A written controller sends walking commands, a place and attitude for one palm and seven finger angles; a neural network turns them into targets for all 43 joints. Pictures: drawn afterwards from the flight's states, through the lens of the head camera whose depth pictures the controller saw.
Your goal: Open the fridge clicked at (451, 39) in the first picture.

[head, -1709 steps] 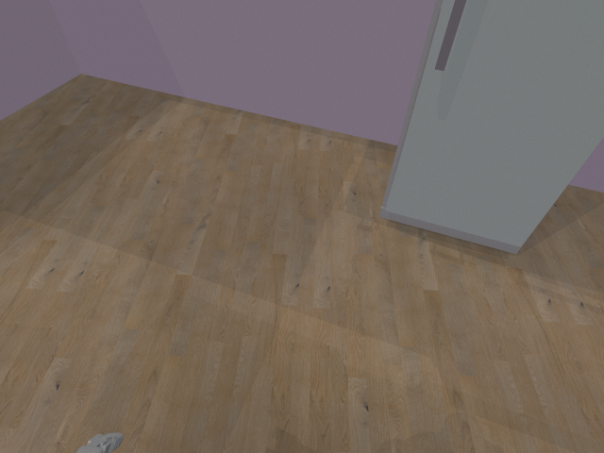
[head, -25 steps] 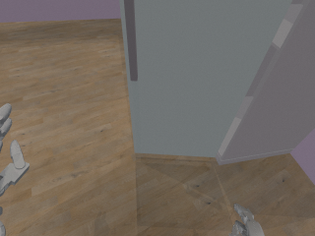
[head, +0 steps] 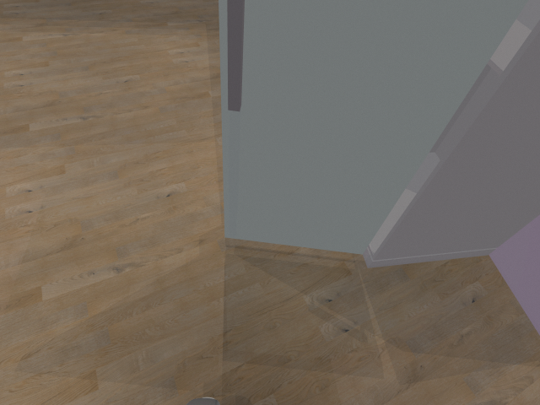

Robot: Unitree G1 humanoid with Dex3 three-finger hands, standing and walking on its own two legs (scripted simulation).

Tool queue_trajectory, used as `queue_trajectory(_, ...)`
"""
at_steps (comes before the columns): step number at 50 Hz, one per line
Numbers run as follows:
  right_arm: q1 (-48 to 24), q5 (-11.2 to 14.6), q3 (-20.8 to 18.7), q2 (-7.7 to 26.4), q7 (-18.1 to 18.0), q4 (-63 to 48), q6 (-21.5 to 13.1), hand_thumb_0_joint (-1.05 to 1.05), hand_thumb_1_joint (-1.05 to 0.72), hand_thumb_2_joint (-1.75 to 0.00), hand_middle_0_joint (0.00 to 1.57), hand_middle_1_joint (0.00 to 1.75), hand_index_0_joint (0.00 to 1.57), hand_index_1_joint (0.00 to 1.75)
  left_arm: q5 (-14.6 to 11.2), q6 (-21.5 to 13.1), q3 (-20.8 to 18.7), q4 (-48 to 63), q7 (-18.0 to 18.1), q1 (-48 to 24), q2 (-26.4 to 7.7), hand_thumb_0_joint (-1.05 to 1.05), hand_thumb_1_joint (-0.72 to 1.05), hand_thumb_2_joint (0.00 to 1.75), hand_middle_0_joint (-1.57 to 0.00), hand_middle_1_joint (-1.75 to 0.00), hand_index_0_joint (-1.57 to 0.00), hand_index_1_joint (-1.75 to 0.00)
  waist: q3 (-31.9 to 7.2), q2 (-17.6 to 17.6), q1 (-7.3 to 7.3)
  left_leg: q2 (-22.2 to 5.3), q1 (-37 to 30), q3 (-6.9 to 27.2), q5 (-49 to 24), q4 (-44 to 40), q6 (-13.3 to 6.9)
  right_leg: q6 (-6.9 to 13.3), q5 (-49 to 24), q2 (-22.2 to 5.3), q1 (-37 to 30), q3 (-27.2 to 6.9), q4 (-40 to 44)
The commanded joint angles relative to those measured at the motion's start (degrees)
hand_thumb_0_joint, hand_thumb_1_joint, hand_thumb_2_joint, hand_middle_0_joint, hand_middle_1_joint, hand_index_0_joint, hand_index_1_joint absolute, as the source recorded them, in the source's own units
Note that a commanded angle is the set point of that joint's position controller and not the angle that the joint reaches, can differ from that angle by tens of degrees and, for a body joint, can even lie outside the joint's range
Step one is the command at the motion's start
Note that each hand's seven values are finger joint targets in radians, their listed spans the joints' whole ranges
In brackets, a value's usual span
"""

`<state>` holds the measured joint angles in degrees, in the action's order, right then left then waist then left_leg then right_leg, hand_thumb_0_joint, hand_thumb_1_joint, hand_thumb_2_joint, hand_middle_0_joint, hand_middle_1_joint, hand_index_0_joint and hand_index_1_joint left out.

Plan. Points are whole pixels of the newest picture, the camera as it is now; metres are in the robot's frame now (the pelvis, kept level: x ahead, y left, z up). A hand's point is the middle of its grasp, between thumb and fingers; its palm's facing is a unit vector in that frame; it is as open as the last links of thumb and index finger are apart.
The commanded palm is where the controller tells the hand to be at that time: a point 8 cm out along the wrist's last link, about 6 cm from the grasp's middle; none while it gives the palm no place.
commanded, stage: let the arm hang, fingers relaxed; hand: left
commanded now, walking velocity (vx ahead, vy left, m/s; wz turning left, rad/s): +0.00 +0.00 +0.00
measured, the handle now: out of the picture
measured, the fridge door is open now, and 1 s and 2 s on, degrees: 76 76 76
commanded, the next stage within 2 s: look to check the result in 0.66 s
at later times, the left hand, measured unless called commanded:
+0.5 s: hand out of the picture +0.10 +0.24 -0.15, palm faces -0.04 -0.95 -0.30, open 7.4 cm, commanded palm none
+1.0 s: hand out of the picture +0.11 +0.24 -0.15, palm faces -0.05 -0.95 -0.30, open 7.4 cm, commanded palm none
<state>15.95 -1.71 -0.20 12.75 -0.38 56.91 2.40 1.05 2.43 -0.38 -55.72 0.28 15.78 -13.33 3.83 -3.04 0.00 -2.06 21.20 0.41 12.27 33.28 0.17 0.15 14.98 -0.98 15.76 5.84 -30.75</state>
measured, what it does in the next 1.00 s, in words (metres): stands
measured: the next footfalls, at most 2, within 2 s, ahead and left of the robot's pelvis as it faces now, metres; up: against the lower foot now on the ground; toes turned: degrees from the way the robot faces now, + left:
none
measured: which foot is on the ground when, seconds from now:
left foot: down 0.00-1.00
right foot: down 0.00-1.00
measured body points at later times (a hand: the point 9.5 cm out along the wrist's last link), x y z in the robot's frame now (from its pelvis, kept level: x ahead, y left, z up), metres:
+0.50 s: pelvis +0.02 +0.01 +0.01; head +0.03 +0.01 +0.46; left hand +0.10 +0.29 -0.13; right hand +0.07 -0.26 -0.13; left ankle +0.06 +0.12 -0.73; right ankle +0.01 -0.12 -0.73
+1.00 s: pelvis +0.04 +0.00 +0.02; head +0.06 +0.00 +0.47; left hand +0.12 +0.28 -0.13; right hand +0.11 -0.28 -0.12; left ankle +0.06 +0.12 -0.73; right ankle +0.01 -0.12 -0.73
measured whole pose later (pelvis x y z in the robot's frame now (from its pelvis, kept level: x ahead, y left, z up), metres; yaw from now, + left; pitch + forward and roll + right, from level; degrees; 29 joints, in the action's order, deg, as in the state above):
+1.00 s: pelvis +0.04 +0.00 +0.02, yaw -2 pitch -1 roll +0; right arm 6.4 -0.9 -0.4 17.0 -0.6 63.9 -0.1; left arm 0.6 -0.8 -0.6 -65.2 0.0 7.3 -17.5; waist 2.2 0.0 0.0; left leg -1.1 9.7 -2.7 9.7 19.9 0.0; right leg -0.6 12.3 -1.6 6.1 3.1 -18.9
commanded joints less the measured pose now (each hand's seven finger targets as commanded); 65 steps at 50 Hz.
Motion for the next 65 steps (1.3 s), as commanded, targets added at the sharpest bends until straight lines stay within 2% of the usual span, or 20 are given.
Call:
queue_trajectory(1, -2.47, 0.32, -2.72, 9.77, -0.99, -3.72, -2.37, 0.00, -0.90, -0.90, 0.20, 0.30, 0.20, 0.30, 0.06, -2.72, -2.50, 1.04, 0.27, 0.20, -9.15, 0.00, 0.90, 0.90, -0.20, -0.30, -0.20, -0.30, -6.29, 11.89, -0.49, -4.43, -0.91, 5.92, 6.18, -11.58, -2.48, 2.66, 1.93, -3.96, -5.16, -6.51, 7.89)
queue_trajectory(3, -1.27, 0.31, -2.95, 9.48, -1.13, -2.51, -2.35, 0.00, -0.90, -0.90, 0.20, 0.30, 0.20, 0.30, 0.01, -2.89, -2.38, -0.48, 0.27, -0.80, -8.94, 0.00, 0.90, 0.90, -0.20, -0.30, -0.20, -0.30, -4.93, 8.00, 0.14, -3.90, -2.15, 5.17, 6.41, -10.93, -2.29, 3.04, 3.85, -4.87, -3.18, -7.71, 9.82)
queue_trajectory(9, -0.23, 0.24, -3.39, 10.26, -0.96, -0.08, -2.34, 0.00, -0.90, -0.90, 0.20, 0.30, 0.20, 0.30, 0.08, -3.17, -2.47, -3.10, 0.34, -3.04, -10.10, 0.00, 0.90, 0.90, -0.20, -0.30, -0.20, -0.30, -1.55, 0.43, 0.79, -3.47, -5.36, 3.94, 6.56, -11.04, -2.28, 3.35, 9.26, -5.84, 1.35, -8.61, 13.26)
queue_trajectory(10, -0.48, 0.24, -3.36, 10.49, -0.92, 0.25, -2.33, 0.00, -0.90, -0.90, 0.20, 0.30, 0.20, 0.30, 0.08, -3.12, -2.41, -3.42, 0.36, -3.44, -10.13, 0.00, 0.90, 0.90, -0.20, -0.30, -0.20, -0.30, -0.59, 0.78, 0.90, -3.65, -5.39, 4.17, 7.13, -11.75, -2.33, 3.22, 10.01, -5.65, 2.15, -8.71, 13.36)
queue_trajectory(13, -1.61, 0.24, -3.26, 11.05, -0.85, 1.04, -2.85, 0.00, -0.90, -0.90, 0.20, 0.30, 0.20, 0.30, 0.05, -3.31, -2.51, -4.27, 0.36, -3.62, -10.87, 0.00, 0.90, 0.90, -0.20, -0.30, -0.20, -0.30, -1.41, 2.53, 0.35, -4.34, -5.47, 4.76, 5.97, -13.74, -2.54, 2.81, 6.39, -5.24, -0.03, -8.07, 12.34)
queue_trajectory(18, -4.47, 0.36, -2.99, 11.81, -0.72, 1.93, -3.38, 0.00, -0.90, -0.90, 0.20, 0.30, 0.20, 0.30, 0.03, -3.61, -2.33, -5.06, 0.34, -4.68, -11.40, 0.00, 0.90, 0.90, -0.20, -0.30, -0.20, -0.30, -1.91, 2.12, -0.22, -4.73, -6.29, 4.76, 1.93, -15.25, -2.56, 2.22, 1.00, -5.33, -2.58, -7.84, 11.87)
queue_trajectory(23, -6.58, 0.48, -2.63, 12.26, -0.68, 2.70, -3.82, 0.00, -0.90, -0.90, 0.20, 0.30, 0.20, 0.30, -0.11, -4.11, -2.15, -5.22, 0.34, -6.27, -12.19, 0.00, 0.90, 0.90, -0.20, -0.30, -0.20, -0.30, -5.32, 2.82, -0.16, -4.84, -9.96, 3.53, -6.82, -14.45, -2.30, 1.90, -6.69, -6.07, -5.50, -7.88, 11.66)
queue_trajectory(28, -8.31, 0.51, -2.47, 13.23, -0.69, 3.12, -3.93, 0.00, -0.90, -0.90, 0.20, 0.30, 0.20, 0.30, -0.16, -4.14, -2.16, -5.16, 0.24, -8.34, -13.05, 0.00, 0.90, 0.90, -0.20, -0.30, -0.20, -0.30, -5.20, 4.75, -0.04, -5.14, -10.56, 3.50, -8.26, -15.66, -1.93, 1.67, -7.19, -6.09, -6.80, -7.50, 12.33)
queue_trajectory(31, -9.25, 0.61, -2.38, 13.98, -0.74, 3.12, -3.97, 0.00, -0.90, -0.90, 0.20, 0.30, 0.20, 0.30, -0.12, -4.25, -2.21, -5.14, 0.21, -8.80, -13.51, 0.00, 0.90, 0.90, -0.20, -0.30, -0.20, -0.30, -5.61, 4.08, -0.08, -5.11, -11.42, 3.52, -9.70, -15.70, -1.85, 1.65, -8.15, -6.09, -7.38, -7.58, 12.88)
queue_trajectory(34, -9.88, 0.54, -2.23, 14.16, -0.80, 3.46, -3.98, 0.00, -0.90, -0.90, 0.20, 0.30, 0.20, 0.30, -0.25, -4.24, -2.15, -5.45, 0.15, -9.38, -13.51, 0.00, 0.90, 0.90, -0.20, -0.30, -0.20, -0.30, -5.84, 5.12, 0.07, -5.12, -12.12, 3.33, -9.67, -16.08, -1.68, 1.71, -8.20, -6.30, -7.92, -7.73, 13.52)
queue_trajectory(38, -10.43, 0.59, -2.27, 14.60, -0.89, 3.53, -4.08, 0.00, -0.90, -0.90, 0.20, 0.30, 0.20, 0.30, -0.30, -4.39, -2.16, -5.59, 0.17, -9.63, -13.72, 0.00, 0.90, 0.90, -0.20, -0.30, -0.20, -0.30, -7.26, 4.85, 0.17, -5.28, -14.10, 3.10, -12.71, -15.54, -1.69, 1.74, -11.00, -6.65, -8.72, -7.53, 13.71)
queue_trajectory(41, -10.60, 0.74, -2.24, 15.05, -0.94, 3.44, -3.96, 0.00, -0.90, -0.90, 0.20, 0.30, 0.20, 0.30, -0.29, -4.53, -2.17, -5.67, 0.17, -9.61, -14.25, 0.00, 0.90, 0.90, -0.20, -0.30, -0.20, -0.30, -7.23, 3.74, 0.22, -5.32, -14.78, 2.92, -12.84, -15.39, -1.55, 1.79, -11.78, -6.66, -8.78, -7.55, 14.34)
queue_trajectory(44, -10.78, 0.67, -2.21, 15.01, -0.96, 3.81, -3.86, 0.00, -0.90, -0.90, 0.20, 0.30, 0.20, 0.30, -0.38, -4.44, -2.09, -6.03, 0.19, -9.93, -14.07, 0.00, 0.90, 0.90, -0.20, -0.30, -0.20, -0.30, -6.03, 4.04, 0.40, -5.40, -14.55, 2.75, -12.06, -15.89, -1.43, 1.82, -11.39, -6.71, -8.57, -7.63, 14.86)
queue_trajectory(46, -10.79, 0.77, -2.21, 15.17, -0.95, 3.72, -3.81, 0.00, -0.90, -0.90, 0.20, 0.30, 0.20, 0.30, -0.35, -4.54, -2.11, -6.11, 0.22, -9.67, -14.40, 0.00, 0.90, 0.90, -0.20, -0.30, -0.20, -0.30, -6.38, 2.82, 0.30, -5.43, -15.04, 2.79, -12.60, -15.76, -1.46, 1.85, -12.11, -6.69, -8.78, -7.62, 14.96)
queue_trajectory(53, -10.63, 0.72, -2.13, 15.34, -1.02, 4.15, -3.86, 0.00, -0.90, -0.90, 0.20, 0.30, 0.20, 0.30, -0.47, -4.59, -1.95, -6.53, 0.32, -9.58, -14.57, 0.00, 0.90, 0.90, -0.20, -0.30, -0.20, -0.30, -7.66, 2.98, 0.45, -5.57, -16.36, 2.58, -14.02, -15.75, -1.47, 1.91, -14.26, -6.92, -9.84, -7.71, 14.94)
queue_trajectory(57, -10.85, 0.77, -2.09, 15.10, -1.03, 4.27, -3.80, 0.00, -0.90, -0.90, 0.20, 0.30, 0.20, 0.30, -0.44, -4.57, -1.95, -6.63, 0.36, -9.46, -14.49, 0.00, 0.90, 0.90, -0.20, -0.30, -0.20, -0.30, -5.95, 2.72, 0.38, -5.60, -15.95, 2.45, -13.40, -16.14, -1.39, 1.89, -13.69, -6.95, -9.27, -7.63, 15.44)
queue_trajectory(65, -10.86, 0.69, -1.93, 14.89, -1.04, 4.51, -3.78, 0.00, -0.90, -0.90, 0.20, 0.30, 0.20, 0.30, -0.51, -4.58, -1.81, -6.72, 0.38, -9.06, -14.37, 0.00, 0.90, 0.90, -0.20, -0.30, -0.20, -0.30, -5.62, 3.06, 0.34, -5.54, -16.27, 2.28, -13.47, -16.33, -1.27, 1.95, -14.41, -6.95, -9.52, -7.87, 15.74)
